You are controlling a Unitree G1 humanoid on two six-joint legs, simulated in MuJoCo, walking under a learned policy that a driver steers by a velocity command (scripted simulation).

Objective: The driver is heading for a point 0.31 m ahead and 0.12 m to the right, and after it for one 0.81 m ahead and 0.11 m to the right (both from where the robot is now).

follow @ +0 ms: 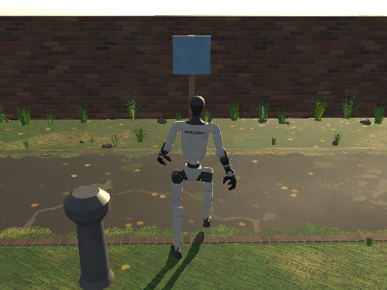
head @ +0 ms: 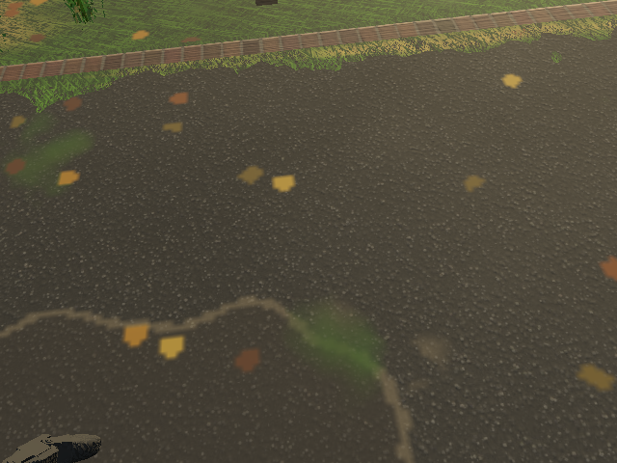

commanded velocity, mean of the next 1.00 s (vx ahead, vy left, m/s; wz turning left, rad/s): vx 0.79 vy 0.00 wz -0.52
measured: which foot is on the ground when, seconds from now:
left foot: down 0.00-0.14, up 0.16-0.56, down 0.58-1.00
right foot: up 0.00-0.10, down 0.12-0.60, up 0.62-0.98, down 1.00-1.00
